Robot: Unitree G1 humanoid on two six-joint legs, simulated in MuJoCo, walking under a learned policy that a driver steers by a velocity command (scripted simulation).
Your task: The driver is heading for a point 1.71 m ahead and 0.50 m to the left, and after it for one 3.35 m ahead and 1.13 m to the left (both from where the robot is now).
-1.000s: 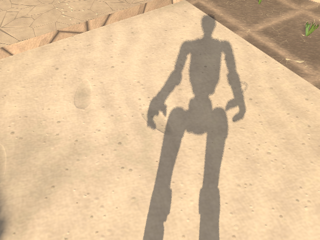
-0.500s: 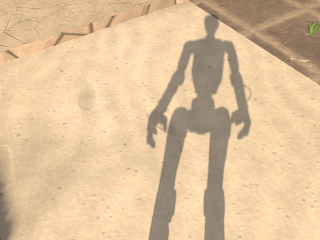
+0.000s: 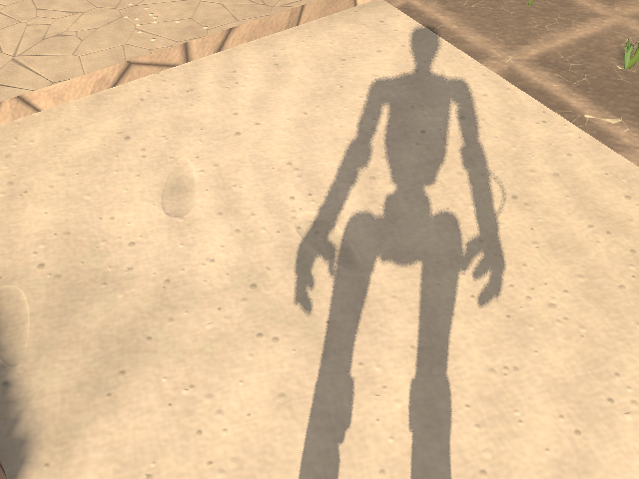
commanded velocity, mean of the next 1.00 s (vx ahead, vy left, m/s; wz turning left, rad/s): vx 0.34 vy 0.00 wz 0.00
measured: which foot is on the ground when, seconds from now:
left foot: down 0.00-0.34, up 0.36-0.74, down 0.76-1.00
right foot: down 0.00-0.78, up 0.80-1.00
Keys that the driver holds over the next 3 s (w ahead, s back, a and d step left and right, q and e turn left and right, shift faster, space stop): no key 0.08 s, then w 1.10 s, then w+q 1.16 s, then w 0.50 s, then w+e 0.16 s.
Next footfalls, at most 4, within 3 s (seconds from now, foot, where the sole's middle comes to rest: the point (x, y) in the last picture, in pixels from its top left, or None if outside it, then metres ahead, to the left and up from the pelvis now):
0.76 left None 0.43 0.12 -0.78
1.32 right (385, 381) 0.74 -0.11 -0.78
1.86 left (259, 298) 0.97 0.19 -0.78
2.34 right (280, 202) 1.32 0.15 -0.78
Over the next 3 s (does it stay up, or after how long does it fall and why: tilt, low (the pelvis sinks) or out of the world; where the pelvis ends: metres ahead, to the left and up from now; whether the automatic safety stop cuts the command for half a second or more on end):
stays up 1.34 0.40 0.00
